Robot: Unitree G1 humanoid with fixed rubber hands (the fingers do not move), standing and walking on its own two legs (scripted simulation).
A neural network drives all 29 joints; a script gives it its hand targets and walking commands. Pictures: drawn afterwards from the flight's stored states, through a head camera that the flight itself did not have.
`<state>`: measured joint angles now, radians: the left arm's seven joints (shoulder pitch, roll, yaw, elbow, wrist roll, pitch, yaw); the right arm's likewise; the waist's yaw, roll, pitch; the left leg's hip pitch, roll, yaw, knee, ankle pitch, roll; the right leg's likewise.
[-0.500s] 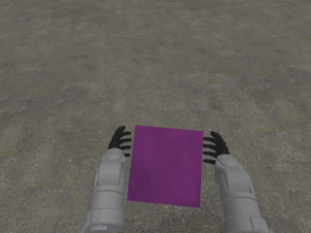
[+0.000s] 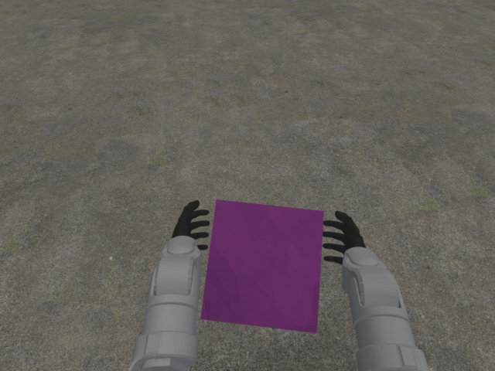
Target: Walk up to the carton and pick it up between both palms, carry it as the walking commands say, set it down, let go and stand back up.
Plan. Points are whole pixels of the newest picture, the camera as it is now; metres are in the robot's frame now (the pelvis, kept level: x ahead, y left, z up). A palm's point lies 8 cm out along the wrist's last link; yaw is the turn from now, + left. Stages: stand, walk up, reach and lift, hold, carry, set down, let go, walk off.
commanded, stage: carry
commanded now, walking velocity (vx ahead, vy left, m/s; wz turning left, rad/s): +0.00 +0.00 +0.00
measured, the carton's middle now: (262, 260) +0.35 +0.01 -0.08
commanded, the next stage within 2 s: hold in 0.04 s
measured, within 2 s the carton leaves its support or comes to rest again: neither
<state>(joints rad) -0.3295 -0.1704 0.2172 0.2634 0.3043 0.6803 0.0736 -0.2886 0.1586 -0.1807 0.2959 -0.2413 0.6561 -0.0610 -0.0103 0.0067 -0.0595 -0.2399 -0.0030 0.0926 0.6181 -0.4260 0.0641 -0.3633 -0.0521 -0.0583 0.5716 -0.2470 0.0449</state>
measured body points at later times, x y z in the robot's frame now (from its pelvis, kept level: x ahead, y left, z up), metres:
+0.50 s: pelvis -0.02 -0.01 +0.02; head -0.04 -0.01 +0.47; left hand +0.27 +0.14 +0.04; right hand +0.28 -0.15 +0.05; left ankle -0.06 +0.07 -0.73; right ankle +0.03 -0.16 -0.73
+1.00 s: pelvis -0.06 -0.04 +0.01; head -0.10 -0.06 +0.46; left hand +0.24 +0.13 +0.05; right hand +0.26 -0.16 +0.04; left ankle -0.06 +0.07 -0.73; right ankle +0.03 -0.16 -0.73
